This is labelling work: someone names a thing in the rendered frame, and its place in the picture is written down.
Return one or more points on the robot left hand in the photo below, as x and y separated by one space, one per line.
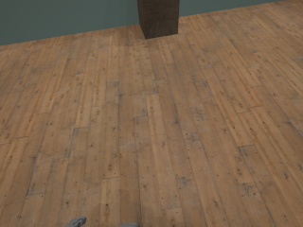
76 222

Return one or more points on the cabinet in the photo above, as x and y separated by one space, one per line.
158 18

